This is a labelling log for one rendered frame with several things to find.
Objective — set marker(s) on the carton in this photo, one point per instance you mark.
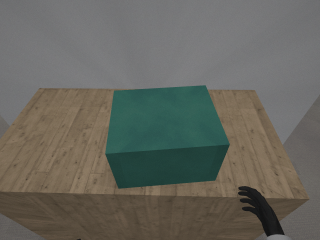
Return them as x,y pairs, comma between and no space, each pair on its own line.
164,136

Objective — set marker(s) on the robot right hand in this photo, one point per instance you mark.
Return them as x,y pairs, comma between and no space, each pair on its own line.
262,210

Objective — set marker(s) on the pedestal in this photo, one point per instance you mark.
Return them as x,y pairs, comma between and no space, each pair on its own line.
56,181

